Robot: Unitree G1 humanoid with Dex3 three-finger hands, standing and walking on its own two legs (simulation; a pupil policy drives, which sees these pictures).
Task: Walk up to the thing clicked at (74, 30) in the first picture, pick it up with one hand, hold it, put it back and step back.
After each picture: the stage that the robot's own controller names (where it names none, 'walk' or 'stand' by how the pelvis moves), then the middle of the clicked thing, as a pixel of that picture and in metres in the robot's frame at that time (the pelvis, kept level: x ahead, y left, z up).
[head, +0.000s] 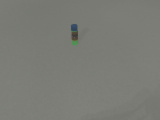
stand; (74, 35) +1.41 +0.10 -0.65
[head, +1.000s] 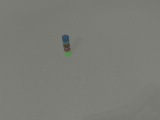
walk; (66, 46) +1.28 +0.26 -0.65
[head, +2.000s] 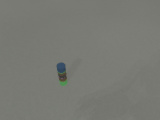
walk; (62, 74) +0.82 +0.23 -0.64
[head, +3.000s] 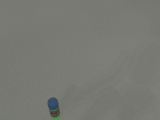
walk; (54, 110) +0.52 +0.20 -0.63
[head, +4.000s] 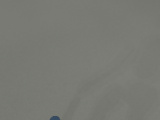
stand; out of the picture +0.40 +0.19 -0.65
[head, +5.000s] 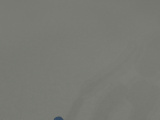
stand; out of the picture +0.40 +0.18 -0.65
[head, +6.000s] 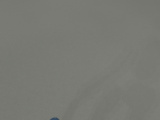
stand; out of the picture +0.41 +0.18 -0.66
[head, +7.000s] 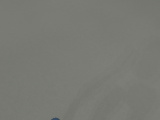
stand; out of the picture +0.40 +0.18 -0.66
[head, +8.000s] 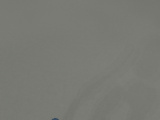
stand; out of the picture +0.40 +0.18 -0.66
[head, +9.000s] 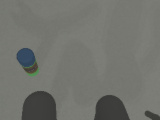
go down; (29, 64) +0.45 +0.23 -0.37
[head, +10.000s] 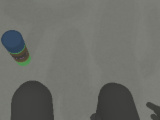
go down; (18, 50) +0.46 +0.26 -0.27
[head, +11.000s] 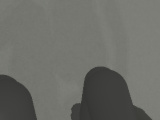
close in; out of the picture +0.43 +0.31 -0.16
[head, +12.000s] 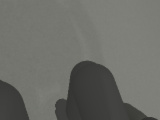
close; out of the picture +0.43 +0.32 -0.15
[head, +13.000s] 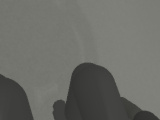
lift; out of the picture +0.40 +0.32 -0.16
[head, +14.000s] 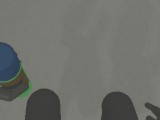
lift; (12, 76) +0.33 +0.22 -0.01
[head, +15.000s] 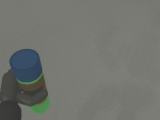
hold; (33, 86) +0.32 +0.16 +0.04
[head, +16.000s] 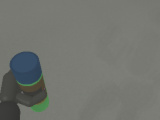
hold; (33, 86) +0.32 +0.16 +0.03
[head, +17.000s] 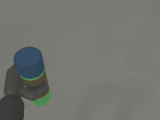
crouch; (36, 81) +0.35 +0.16 +0.02
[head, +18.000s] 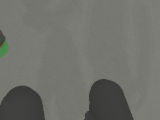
crouch; out of the picture +0.48 +0.24 -0.04
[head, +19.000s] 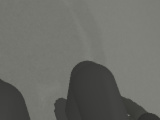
lower; out of the picture +0.42 +0.34 -0.15
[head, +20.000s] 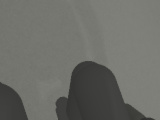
lower; out of the picture +0.43 +0.33 -0.16
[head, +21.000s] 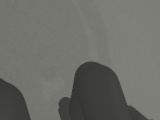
lower; out of the picture +0.42 +0.32 -0.16
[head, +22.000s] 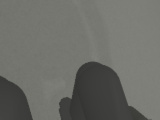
lower; out of the picture +0.41 +0.32 -0.16
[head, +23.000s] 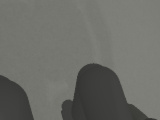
open; out of the picture +0.40 +0.29 -0.15
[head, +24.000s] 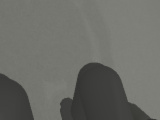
rise; out of the picture +0.40 +0.29 -0.16
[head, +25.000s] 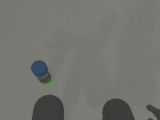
walk; (43, 74) +0.44 +0.21 -0.39
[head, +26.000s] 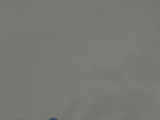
stand; out of the picture +0.39 +0.18 -0.59
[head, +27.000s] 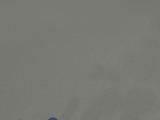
stand; out of the picture +0.39 +0.18 -0.60
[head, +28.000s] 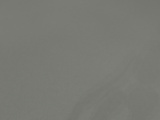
stand; out of the picture +0.40 +0.16 -0.65
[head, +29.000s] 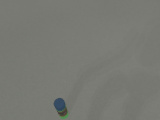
walk; (61, 109) +0.44 +0.18 -0.63
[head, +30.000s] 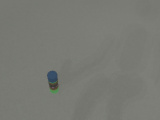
walk; (53, 82) +0.62 +0.19 -0.64
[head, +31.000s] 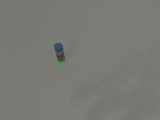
walk; (60, 55) +0.93 +0.25 -0.63
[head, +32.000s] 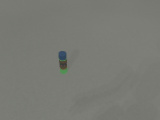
stand; (63, 63) +0.98 +0.19 -0.65
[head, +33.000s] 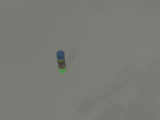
stand; (61, 62) +0.99 +0.20 -0.66
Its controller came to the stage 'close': yes
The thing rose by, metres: 0.68
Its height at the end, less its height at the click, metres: +0.00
